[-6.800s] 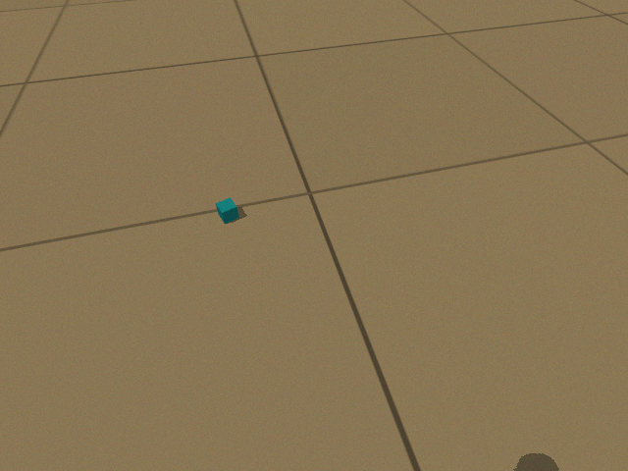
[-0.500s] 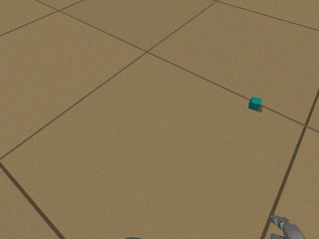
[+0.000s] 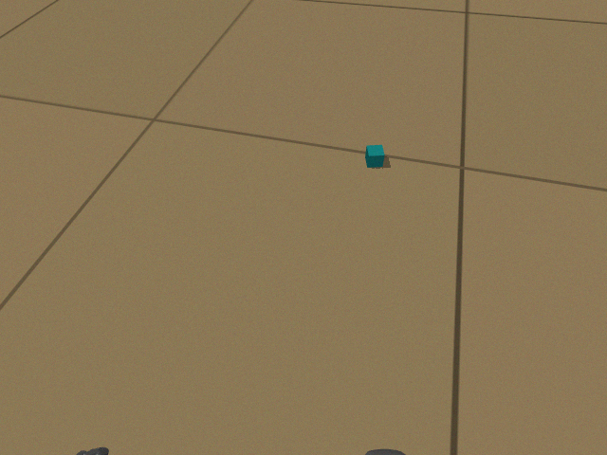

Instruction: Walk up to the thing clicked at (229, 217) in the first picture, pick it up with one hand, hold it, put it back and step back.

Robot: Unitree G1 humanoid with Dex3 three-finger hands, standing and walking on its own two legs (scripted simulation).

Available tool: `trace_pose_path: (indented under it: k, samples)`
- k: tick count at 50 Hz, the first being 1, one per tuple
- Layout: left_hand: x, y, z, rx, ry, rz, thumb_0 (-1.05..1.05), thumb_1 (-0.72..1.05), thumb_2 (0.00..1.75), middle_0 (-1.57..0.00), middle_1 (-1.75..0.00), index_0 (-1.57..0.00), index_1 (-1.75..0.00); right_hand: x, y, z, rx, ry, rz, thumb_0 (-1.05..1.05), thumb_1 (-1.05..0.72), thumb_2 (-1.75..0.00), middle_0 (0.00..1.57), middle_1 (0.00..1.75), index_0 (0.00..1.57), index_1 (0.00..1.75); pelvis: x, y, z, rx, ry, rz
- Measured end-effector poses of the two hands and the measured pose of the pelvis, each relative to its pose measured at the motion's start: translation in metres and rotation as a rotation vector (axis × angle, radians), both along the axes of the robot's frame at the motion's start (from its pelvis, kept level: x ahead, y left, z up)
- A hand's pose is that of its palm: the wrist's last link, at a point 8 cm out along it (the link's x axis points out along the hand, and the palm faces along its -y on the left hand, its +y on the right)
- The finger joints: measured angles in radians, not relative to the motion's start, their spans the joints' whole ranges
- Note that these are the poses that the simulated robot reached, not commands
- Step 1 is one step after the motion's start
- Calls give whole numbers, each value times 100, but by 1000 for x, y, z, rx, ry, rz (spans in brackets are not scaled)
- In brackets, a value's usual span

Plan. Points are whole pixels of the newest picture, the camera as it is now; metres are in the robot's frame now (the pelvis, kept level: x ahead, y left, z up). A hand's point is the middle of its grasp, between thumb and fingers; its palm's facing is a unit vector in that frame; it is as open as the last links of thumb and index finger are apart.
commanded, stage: walk up
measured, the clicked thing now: (374, 156) +1.37 -0.36 -0.72
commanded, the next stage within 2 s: stand in 1.44 s
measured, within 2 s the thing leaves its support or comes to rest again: neither
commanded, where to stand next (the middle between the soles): +0.08 +0.02 m, yaw -16 degrees
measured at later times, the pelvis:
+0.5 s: pelvis +0.03 +0.02 +0.00, yaw -10 degrees
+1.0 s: pelvis +0.03 +0.01 +0.00, yaw -16 degrees
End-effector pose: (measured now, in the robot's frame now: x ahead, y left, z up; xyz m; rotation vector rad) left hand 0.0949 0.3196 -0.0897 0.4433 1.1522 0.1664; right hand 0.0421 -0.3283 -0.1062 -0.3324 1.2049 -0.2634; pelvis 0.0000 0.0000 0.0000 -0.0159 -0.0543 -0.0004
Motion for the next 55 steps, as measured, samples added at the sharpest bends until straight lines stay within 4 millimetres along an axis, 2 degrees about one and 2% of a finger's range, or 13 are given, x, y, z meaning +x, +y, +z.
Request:
trace_pose_path:
  k: [5,10,14,19,21,25,29,33,39,44,48,55]
  samples:
    - [18,-25,14,-6,-53,-47,0,90,90,-20,-30,-20,-30,-6,-1,-6,43,5,-49,1,-90,-90,20,30,20,30,5,-8,7,36,-9,-64]
    - [31,-35,16,-19,-66,-71,0,90,90,-20,-30,-21,-30,-4,3,-2,54,-8,-52,1,-90,-90,20,30,20,30,13,-9,11,31,-1,-102]
    - [42,-34,6,-39,-66,-92,0,90,90,-20,-30,-21,-30,-1,6,1,27,-6,-63,1,-90,-90,20,30,20,30,20,-4,8,14,5,-120]
    - [58,-21,-20,-73,-53,-103,1,90,90,-20,-30,-21,-30,5,13,6,-34,-23,-85,1,-90,-90,20,30,20,30,28,10,-5,11,8,-134]
    - [63,-19,-27,-84,-40,-94,1,90,90,-20,-30,-21,-30,6,20,12,-44,-32,-89,1,-90,-90,20,30,20,30,29,14,-4,28,2,-155]
    - [69,-20,-29,-101,-3,-125,1,90,90,-20,-30,-20,-30,10,29,26,-45,-59,-104,1,-90,-90,20,30,20,30,32,16,5,-2,4,-181]
    - [71,-18,-27,-98,27,-137,1,90,90,-20,-30,-20,-30,14,28,33,-46,-77,-105,1,-90,-90,20,30,20,30,34,15,10,-3,12,-205]
    - [72,-20,-23,-65,45,-163,1,90,90,-20,-30,-20,-30,14,19,25,-37,-84,-118,1,-90,-90,20,31,20,30,34,11,7,0,10,-228]
    - [72,-31,-13,-3,22,-179,1,90,90,-20,-30,-20,-30,8,5,-3,16,-87,-181,1,-90,-90,20,30,20,30,32,-1,-3,-15,-9,-246]
    - [78,-40,-1,1,3,-209,1,90,90,-20,-30,-21,-30,4,13,-12,69,-79,-210,1,-90,-90,20,30,20,30,32,0,2,20,-1,-271]
    - [92,-42,-3,-20,-25,-227,1,90,90,-20,-30,-21,-30,-5,23,-15,74,-59,-213,1,-90,-90,20,30,20,30,30,8,2,19,8,-269]
    - [114,-52,-8,-89,-59,-222,1,90,90,-20,-30,-21,-30,-31,40,-3,67,-2,-236,1,-90,-90,20,30,20,30,30,12,9,24,-3,-284]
